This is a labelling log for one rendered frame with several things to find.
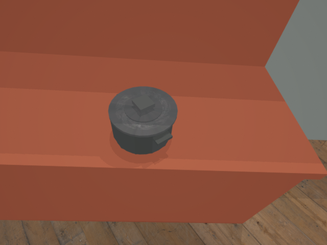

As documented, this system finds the knob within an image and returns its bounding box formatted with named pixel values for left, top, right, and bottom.
left=132, top=94, right=155, bottom=113

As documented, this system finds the lid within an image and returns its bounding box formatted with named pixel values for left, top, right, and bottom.
left=108, top=86, right=178, bottom=137

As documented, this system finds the table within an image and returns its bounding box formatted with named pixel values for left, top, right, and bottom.
left=0, top=0, right=327, bottom=224

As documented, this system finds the pot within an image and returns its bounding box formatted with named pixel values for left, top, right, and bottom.
left=110, top=121, right=173, bottom=155

